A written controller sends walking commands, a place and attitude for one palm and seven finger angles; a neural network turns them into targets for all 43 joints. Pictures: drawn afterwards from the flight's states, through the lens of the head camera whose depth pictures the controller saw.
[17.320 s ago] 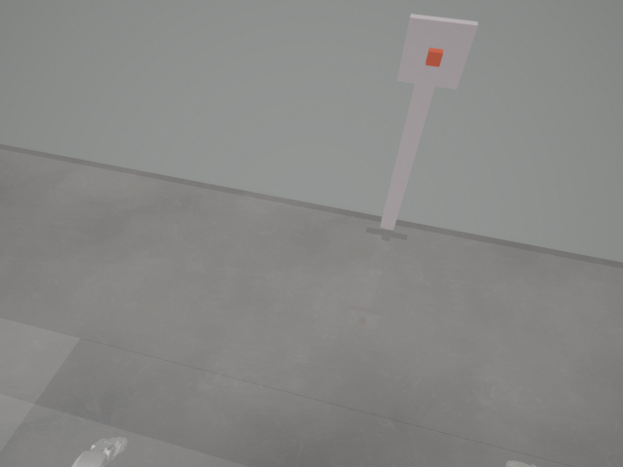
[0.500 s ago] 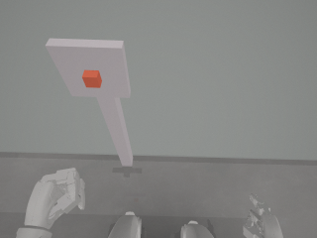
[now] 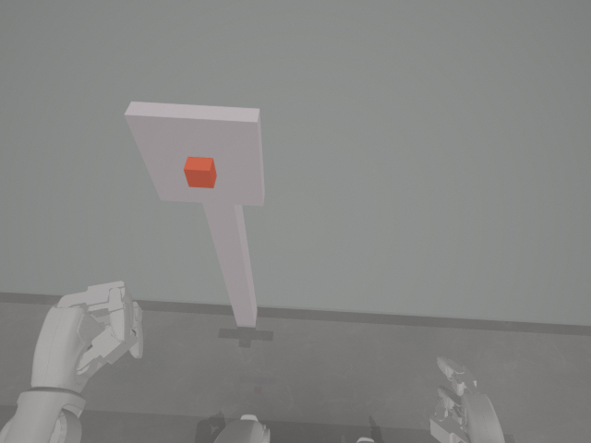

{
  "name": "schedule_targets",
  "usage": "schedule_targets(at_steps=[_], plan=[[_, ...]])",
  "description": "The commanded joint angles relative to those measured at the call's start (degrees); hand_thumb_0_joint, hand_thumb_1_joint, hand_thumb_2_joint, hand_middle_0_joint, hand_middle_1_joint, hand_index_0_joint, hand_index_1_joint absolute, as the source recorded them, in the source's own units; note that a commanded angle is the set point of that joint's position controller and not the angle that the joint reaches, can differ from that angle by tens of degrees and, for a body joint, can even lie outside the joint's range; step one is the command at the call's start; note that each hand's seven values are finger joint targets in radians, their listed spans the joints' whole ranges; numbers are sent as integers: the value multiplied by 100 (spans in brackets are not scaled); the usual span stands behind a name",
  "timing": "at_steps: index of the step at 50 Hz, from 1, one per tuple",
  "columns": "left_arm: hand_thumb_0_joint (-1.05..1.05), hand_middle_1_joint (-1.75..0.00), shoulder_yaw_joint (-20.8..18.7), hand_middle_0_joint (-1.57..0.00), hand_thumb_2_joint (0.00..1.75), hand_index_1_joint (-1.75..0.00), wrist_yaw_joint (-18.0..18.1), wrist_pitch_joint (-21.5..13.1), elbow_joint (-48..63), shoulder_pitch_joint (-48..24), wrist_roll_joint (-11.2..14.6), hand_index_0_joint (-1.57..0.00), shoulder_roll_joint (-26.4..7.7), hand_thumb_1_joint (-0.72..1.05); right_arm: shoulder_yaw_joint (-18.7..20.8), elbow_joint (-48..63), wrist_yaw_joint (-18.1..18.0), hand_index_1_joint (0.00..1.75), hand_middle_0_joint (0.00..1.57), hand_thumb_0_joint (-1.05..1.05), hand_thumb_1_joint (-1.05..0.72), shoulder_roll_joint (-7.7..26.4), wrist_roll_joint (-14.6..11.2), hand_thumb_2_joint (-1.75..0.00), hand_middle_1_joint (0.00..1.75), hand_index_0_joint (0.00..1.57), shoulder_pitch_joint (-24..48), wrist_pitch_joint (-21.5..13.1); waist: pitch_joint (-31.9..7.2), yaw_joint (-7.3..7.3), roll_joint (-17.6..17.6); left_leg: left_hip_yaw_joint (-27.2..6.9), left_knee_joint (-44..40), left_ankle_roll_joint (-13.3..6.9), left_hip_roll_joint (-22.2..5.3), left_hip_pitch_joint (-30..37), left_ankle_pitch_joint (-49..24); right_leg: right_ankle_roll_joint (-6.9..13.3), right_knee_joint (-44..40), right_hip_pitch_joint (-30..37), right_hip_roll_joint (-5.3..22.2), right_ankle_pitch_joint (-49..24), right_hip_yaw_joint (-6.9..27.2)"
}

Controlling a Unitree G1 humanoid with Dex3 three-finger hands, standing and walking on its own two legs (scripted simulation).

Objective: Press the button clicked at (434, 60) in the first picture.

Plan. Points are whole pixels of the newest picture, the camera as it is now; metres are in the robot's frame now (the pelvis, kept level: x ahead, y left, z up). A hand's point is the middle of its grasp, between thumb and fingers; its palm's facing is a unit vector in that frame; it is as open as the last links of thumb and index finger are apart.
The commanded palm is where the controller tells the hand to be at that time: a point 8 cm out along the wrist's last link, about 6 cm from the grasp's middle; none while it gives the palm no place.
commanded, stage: raise the hand and make a fist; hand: left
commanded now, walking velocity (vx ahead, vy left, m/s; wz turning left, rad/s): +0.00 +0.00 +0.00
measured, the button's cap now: (201, 171) +0.48 +0.19 +0.07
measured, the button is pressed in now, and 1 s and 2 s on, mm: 0 0 0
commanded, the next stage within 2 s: aim a knuckle at the button in 0.42 s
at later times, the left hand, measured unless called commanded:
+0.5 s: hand (155, 340) +0.22 +0.18 +0.06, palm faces +0.02 -1.00 -0.07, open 3.1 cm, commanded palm +0.20 +0.24 +0.07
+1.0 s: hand (183, 287) +0.29 +0.17 +0.06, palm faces +0.02 -1.00 -0.05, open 3.1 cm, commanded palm +0.27 +0.22 +0.06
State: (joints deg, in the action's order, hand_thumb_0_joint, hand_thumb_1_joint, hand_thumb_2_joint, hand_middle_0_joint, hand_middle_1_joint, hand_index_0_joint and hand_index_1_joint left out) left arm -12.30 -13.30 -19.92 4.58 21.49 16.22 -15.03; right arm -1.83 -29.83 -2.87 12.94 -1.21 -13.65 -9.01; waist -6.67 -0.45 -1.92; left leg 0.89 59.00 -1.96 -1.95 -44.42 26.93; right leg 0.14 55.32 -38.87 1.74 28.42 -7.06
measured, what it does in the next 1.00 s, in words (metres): stands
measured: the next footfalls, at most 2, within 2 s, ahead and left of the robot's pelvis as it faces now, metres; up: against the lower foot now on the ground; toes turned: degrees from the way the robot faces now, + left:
none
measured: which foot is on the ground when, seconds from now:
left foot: down 0.00-1.00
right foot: down 0.00-1.00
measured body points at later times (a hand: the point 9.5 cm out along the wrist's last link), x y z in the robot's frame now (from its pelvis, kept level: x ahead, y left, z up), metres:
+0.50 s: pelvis +0.00 -0.02 +0.00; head +0.05 -0.02 +0.45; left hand +0.22 +0.24 +0.07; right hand +0.17 -0.26 -0.08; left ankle +0.02 +0.09 -0.68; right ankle -0.01 -0.12 -0.68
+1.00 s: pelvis +0.00 -0.03 +0.00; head +0.06 -0.04 +0.45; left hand +0.28 +0.22 +0.06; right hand +0.14 -0.29 -0.09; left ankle +0.02 +0.09 -0.68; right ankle -0.01 -0.12 -0.68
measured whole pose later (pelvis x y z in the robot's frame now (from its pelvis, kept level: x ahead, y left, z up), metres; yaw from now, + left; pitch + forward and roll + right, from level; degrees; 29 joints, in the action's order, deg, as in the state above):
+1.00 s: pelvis +0.00 -0.03 +0.00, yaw -1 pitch +13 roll +0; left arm -14.3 -14.9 -19.5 -14.5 3.9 16.5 -15.5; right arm -1.0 -32.9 -3.3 14.9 -1.5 -14.7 -7.6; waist -6.1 1.5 -1.5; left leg 1.5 56.1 0.6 -3.0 -43.8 25.1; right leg 2.6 55.9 -40.5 0.6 28.4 -6.2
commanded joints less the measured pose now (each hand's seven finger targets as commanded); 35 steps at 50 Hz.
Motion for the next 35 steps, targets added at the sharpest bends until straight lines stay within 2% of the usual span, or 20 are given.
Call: schedule_targets(at_steps=[1,2,3,4,7,9,12,14,18,19,22,24,25,26,27,29,30,31,34,35], plan=[[0,-150,-337,-130,90,-150,-247,-17,702,-345,73,-130,-705,90,415,809,-70,30,20,0,-90,911,-90,-90,30,20,144,-274,-1086,127,-192,-430,-1116,125,67,1305,-1627,103,-740,225,-315,-1365,137],[0,-150,-357,-130,90,-150,-291,50,649,-283,101,-130,-681,90,416,830,-81,30,20,0,-90,902,-94,-90,30,20,133,-275,-1138,115,-83,-416,-1142,127,72,1335,-1681,98,-757,320,-310,-1434,118],[0,-150,-374,-130,90,-150,-318,70,721,-249,146,-130,-680,90,421,856,-85,30,20,0,-90,899,-108,-90,30,20,161,-288,-1180,73,-151,-395,-1144,127,85,1364,-1715,99,-786,365,-305,-1470,140],[0,-150,-461,-130,90,-150,-315,83,693,-222,180,-130,-761,90,414,872,-79,30,20,0,-90,893,-101,-90,30,20,186,-286,-1173,50,-8,-401,-1141,113,88,1334,-1755,106,-782,446,-329,-1514,147],[0,-150,-583,-130,90,-150,-203,-88,1008,-278,250,-130,-786,90,410,880,-65,30,20,0,-90,842,-83,-90,30,20,188,-315,-1282,-24,-207,-359,-1168,136,101,1457,-1870,113,-776,510,-320,-1586,160],[0,-150,-646,-130,90,-150,-70,-224,1002,-318,214,-130,-872,90,403,851,-54,30,20,0,-90,834,-55,-90,30,20,187,-310,-1124,-12,-114,-371,-1149,128,94,1362,-1817,122,-749,451,-344,-1527,167],[0,-150,-486,-130,90,-150,4,-379,874,-341,147,-130,-681,90,402,796,-19,30,20,0,-90,829,-51,-90,30,20,152,-309,-973,45,-258,-345,-1121,139,101,1306,-1704,121,-733,320,-323,-1448,179],[0,-150,-385,-130,90,-150,-30,-383,714,-343,97,-130,-655,90,412,779,-10,30,20,0,-90,864,-49,-90,30,20,141,-288,-863,101,-128,-348,-1098,115,97,1205,-1543,115,-761,261,-330,-1326,198],[0,-150,-348,-130,90,-150,-159,-319,760,-322,91,-130,-689,90,425,828,-27,30,20,0,-90,877,-85,-90,30,20,150,-305,-1028,85,-319,-291,-1100,98,128,1247,-1428,104,-838,343,-284,-1298,265],[0,-150,-393,-130,90,-150,-166,-288,735,-317,92,-130,-770,90,420,829,-32,30,20,0,-90,888,-81,-90,30,20,147,-294,-1020,100,-154,-301,-1088,79,122,1181,-1403,100,-842,388,-302,-1280,275],[0,-150,-530,-130,90,-150,-150,-360,985,-381,172,-130,-839,90,428,827,-66,30,20,0,-90,842,-82,-90,30,20,179,-313,-1222,58,-179,-243,-1036,62,152,1262,-1568,81,-872,557,-271,-1520,344],[0,-150,-578,-130,90,-150,-106,-430,923,-405,207,-130,-860,90,412,793,-80,30,20,0,-90,827,-74,-90,30,20,182,-308,-1138,70,34,-249,-1008,56,150,1173,-1538,76,-875,590,-290,-1499,353],[0,-150,-578,-130,90,-150,-101,-462,907,-421,231,-130,-809,90,411,780,-80,30,20,0,-90,809,-72,-90,30,20,206,-312,-1132,63,-72,-220,-979,58,164,1163,-1518,63,-888,567,-269,-1517,393],[0,-150,-542,-130,90,-150,-95,-476,805,-432,233,-130,-758,90,403,756,-82,30,20,0,-90,809,-74,-90,30,20,182,-305,-1029,109,56,-227,-971,59,159,1121,-1479,54,-897,513,-274,-1495,379],[0,-150,-552,-130,90,-150,-103,-490,681,-594,242,-130,-760,90,399,711,-88,30,20,0,-90,822,-70,-90,30,20,189,-302,-945,138,-15,-205,-923,62,173,1034,-1379,41,-925,449,-258,-1411,432],[0,-150,-567,-130,90,-150,-154,-486,344,-899,216,-130,-841,90,380,629,-102,30,20,0,-90,866,-62,-90,30,20,170,-285,-719,218,185,-222,-848,52,171,789,-1177,33,-969,334,-252,-1150,505],[0,-150,-469,-130,90,-150,-215,-474,191,-1023,194,-130,-735,90,380,623,-107,30,20,0,-90,874,-71,-90,30,20,168,-284,-709,261,166,-195,-813,43,178,790,-1132,18,-992,259,-232,-1114,550],[0,-150,-514,-130,90,-150,-261,-463,102,-1221,185,-130,-825,90,383,592,-114,30,20,0,-90,900,-73,-90,30,20,152,-289,-748,267,127,-201,-803,45,174,779,-1116,17,-986,244,-216,-1103,563],[0,-150,-268,-130,90,-150,-409,-410,82,-1677,203,-130,-734,90,364,608,-136,30,20,0,-90,912,-83,-90,30,20,163,-329,-965,302,58,-195,-749,11,183,820,-1110,11,-1008,311,-193,-1056,662],[0,-150,-469,-130,90,-150,-424,-397,5,-1713,225,-130,-899,90,375,577,-145,30,20,0,-90,922,-90,-90,30,20,145,-336,-1095,236,34,-188,-757,21,177,841,-1173,15,-1031,436,-177,-1118,705]])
